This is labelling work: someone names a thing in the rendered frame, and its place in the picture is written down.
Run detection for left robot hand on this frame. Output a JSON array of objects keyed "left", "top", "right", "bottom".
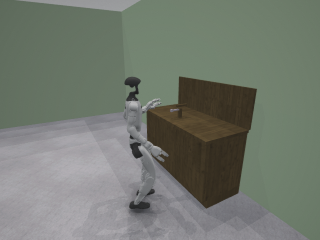
[{"left": 146, "top": 98, "right": 161, "bottom": 110}]

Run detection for robot left upper arm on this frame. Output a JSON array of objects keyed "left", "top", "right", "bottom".
[{"left": 123, "top": 109, "right": 127, "bottom": 119}]

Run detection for counter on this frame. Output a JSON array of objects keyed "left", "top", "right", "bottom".
[{"left": 146, "top": 76, "right": 257, "bottom": 209}]

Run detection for right robot forearm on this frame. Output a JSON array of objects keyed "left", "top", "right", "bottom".
[{"left": 128, "top": 127, "right": 154, "bottom": 150}]

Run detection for left robot forearm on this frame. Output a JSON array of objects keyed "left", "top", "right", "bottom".
[{"left": 142, "top": 106, "right": 148, "bottom": 114}]

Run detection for robot head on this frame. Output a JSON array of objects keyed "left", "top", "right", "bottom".
[{"left": 124, "top": 77, "right": 141, "bottom": 102}]

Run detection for robot right upper arm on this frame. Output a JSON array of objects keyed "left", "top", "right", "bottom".
[{"left": 127, "top": 101, "right": 139, "bottom": 133}]

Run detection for right robot hand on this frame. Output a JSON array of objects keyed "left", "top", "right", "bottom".
[{"left": 150, "top": 146, "right": 169, "bottom": 162}]

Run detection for right robot foot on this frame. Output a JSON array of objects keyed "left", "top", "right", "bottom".
[{"left": 129, "top": 201, "right": 150, "bottom": 209}]

